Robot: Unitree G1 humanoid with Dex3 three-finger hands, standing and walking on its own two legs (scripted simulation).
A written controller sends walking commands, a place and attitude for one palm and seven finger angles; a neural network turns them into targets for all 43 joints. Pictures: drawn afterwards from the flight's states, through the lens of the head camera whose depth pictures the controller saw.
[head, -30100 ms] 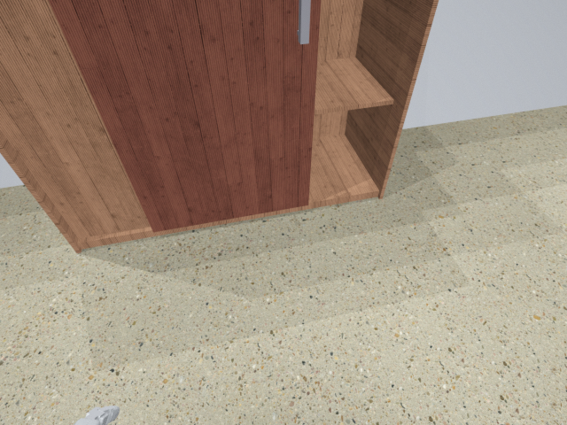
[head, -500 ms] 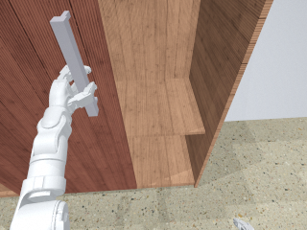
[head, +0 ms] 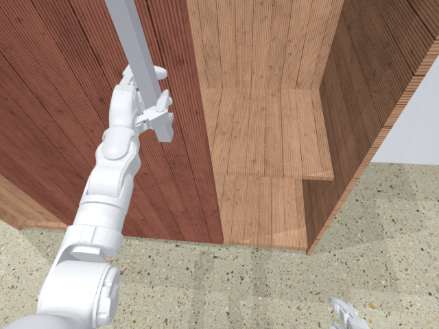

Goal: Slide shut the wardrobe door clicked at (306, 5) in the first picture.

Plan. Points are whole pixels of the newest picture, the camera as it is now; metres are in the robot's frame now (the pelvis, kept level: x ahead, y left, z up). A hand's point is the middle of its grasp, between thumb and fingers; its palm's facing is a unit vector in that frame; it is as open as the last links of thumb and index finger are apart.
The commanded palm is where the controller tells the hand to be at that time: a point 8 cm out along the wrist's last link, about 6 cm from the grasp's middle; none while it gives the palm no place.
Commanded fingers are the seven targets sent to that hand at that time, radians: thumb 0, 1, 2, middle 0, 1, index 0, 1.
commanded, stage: step sideways, sliding the door along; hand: left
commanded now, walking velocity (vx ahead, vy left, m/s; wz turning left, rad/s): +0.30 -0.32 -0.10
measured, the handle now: (151, 73) +0.49 +0.15 +0.20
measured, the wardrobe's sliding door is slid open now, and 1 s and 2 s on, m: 0.37 0.21 0.00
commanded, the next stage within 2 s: none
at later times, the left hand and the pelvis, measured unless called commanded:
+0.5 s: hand (187, 111) +0.44 +0.08 +0.16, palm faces +0.16 -0.98 -0.11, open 6.5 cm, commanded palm +0.42 +0.07 +0.17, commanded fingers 0.00 0.90 0.90 -0.45 -1.40 -0.45 -1.40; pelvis +0.01 -0.07 -0.02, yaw +5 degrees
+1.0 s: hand (262, 113) +0.44 -0.05 +0.16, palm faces +0.20 -0.97 -0.12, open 6.7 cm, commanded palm +0.41 -0.06 +0.16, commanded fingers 0.00 0.90 0.90 -0.45 -1.40 -0.45 -1.40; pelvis +0.07 -0.21 -0.02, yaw +6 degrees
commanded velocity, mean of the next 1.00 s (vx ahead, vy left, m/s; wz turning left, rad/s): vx -0.16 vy -0.27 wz -0.21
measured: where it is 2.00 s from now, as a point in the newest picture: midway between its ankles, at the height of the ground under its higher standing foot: outside the picture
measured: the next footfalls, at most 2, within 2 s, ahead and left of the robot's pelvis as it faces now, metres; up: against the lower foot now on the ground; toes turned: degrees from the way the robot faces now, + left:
right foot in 0.14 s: +0.05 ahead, -0.10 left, +0.00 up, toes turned +1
right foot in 0.62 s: +0.14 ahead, -0.24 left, +0.00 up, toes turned +3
